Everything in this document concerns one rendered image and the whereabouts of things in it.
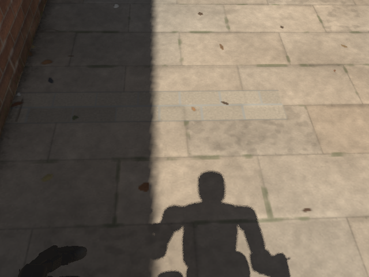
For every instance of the robot left hand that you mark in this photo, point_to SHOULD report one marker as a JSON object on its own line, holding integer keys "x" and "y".
{"x": 51, "y": 259}

